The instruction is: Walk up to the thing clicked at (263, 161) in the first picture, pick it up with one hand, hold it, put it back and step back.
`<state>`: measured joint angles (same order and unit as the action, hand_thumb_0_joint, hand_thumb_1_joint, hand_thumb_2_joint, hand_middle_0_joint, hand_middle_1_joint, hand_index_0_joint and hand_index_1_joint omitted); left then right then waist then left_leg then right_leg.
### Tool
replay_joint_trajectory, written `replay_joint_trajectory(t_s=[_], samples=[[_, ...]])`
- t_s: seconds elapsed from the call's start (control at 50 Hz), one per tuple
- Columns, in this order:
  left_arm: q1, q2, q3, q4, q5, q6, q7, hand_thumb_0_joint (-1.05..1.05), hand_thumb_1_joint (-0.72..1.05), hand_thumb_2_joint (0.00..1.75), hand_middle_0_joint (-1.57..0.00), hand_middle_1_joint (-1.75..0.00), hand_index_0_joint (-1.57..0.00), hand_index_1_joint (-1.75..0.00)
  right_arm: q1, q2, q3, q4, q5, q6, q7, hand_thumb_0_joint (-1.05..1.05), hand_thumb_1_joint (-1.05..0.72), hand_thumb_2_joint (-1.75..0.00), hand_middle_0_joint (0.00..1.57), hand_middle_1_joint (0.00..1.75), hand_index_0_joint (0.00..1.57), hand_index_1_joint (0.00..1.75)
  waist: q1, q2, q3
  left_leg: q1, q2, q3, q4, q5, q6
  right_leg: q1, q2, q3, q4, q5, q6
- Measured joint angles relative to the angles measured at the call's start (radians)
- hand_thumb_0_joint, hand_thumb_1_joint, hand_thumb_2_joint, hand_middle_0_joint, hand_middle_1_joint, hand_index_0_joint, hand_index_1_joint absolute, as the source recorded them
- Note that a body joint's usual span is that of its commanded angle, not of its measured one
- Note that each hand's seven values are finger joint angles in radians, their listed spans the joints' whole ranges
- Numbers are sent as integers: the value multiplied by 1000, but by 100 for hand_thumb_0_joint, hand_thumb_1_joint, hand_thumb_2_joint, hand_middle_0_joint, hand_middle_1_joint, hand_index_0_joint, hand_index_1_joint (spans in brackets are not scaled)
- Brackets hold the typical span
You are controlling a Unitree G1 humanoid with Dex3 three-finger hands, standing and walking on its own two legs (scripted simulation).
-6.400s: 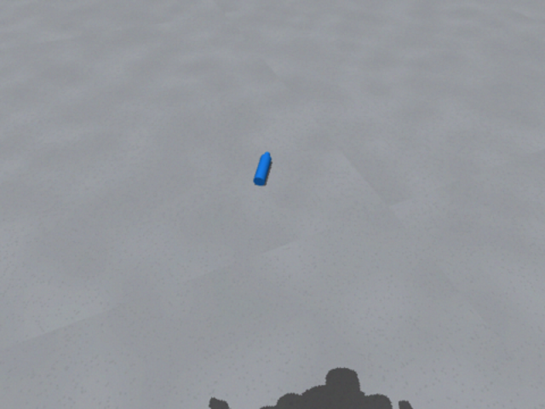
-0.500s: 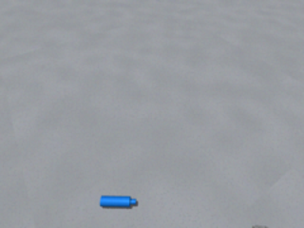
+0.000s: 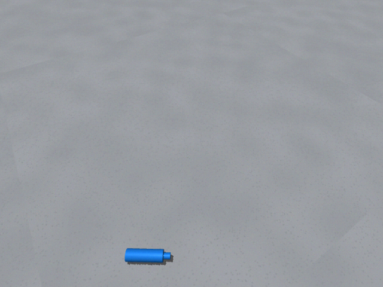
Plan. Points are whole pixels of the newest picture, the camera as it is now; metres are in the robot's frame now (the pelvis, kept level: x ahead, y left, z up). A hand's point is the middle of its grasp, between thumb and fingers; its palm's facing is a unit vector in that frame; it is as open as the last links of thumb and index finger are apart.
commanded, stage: stand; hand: left
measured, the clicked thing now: (148, 255) +0.37 +0.21 -0.75
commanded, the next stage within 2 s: none
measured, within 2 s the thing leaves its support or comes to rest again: neither
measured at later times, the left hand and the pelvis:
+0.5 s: hand out of the picture +0.10 +0.24 -0.16, palm faces -0.02 -0.94 -0.33, open 7.4 cm; pelvis +0.01 -0.01 +0.00, yaw +0 degrees
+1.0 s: hand out of the picture +0.09 +0.24 -0.16, palm faces -0.03 -0.94 -0.33, open 7.4 cm; pelvis +0.02 -0.01 +0.00, yaw +0 degrees
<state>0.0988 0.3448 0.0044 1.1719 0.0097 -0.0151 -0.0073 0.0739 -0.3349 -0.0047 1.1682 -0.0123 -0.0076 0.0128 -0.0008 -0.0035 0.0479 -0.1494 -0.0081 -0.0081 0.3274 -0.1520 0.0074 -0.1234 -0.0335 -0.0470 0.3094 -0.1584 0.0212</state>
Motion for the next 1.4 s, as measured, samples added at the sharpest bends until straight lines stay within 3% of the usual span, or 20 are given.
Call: replay_joint_trajectory(t_s=[1.4], samples=[[7,4,-4,-28,0,4,1,0,90,89,-20,-30,-21,-30,22,-16,13,-23,1,-3,-9,1,-91,-90,21,30,20,30,-1,7,-3,49,15,5,-25,-17,-12,47,16,6,-28,-12,-11]])
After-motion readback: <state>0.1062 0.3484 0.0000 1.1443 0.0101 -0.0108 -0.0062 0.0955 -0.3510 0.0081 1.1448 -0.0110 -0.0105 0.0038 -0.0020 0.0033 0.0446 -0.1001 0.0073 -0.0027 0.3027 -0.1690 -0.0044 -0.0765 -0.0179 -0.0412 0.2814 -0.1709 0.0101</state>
